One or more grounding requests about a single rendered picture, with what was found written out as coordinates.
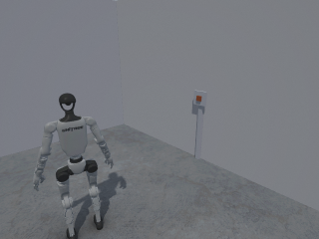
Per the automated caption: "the left robot hand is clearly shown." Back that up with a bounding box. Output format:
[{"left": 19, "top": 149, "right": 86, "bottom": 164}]
[{"left": 33, "top": 174, "right": 46, "bottom": 191}]

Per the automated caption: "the robot right forearm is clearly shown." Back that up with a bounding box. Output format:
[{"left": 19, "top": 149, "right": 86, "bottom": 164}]
[{"left": 99, "top": 136, "right": 111, "bottom": 157}]

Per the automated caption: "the left robot upper arm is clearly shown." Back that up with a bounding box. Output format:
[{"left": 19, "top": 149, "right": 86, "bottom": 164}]
[{"left": 41, "top": 120, "right": 57, "bottom": 156}]

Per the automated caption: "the right robot hand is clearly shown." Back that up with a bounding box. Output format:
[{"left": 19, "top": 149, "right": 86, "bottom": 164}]
[{"left": 103, "top": 156, "right": 114, "bottom": 169}]

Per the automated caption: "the right robot upper arm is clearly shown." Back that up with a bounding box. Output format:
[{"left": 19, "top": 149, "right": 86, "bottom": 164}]
[{"left": 83, "top": 117, "right": 104, "bottom": 144}]

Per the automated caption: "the right robot foot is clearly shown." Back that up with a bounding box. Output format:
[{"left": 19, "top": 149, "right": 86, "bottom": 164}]
[{"left": 94, "top": 214, "right": 104, "bottom": 230}]

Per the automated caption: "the panel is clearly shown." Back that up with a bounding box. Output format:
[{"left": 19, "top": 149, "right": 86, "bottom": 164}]
[{"left": 193, "top": 90, "right": 207, "bottom": 159}]

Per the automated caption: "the robot left forearm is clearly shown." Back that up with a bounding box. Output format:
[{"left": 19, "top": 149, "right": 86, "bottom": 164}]
[{"left": 34, "top": 147, "right": 48, "bottom": 176}]

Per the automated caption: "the robot torso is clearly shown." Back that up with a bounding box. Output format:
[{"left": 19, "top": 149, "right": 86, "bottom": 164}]
[{"left": 56, "top": 115, "right": 88, "bottom": 175}]

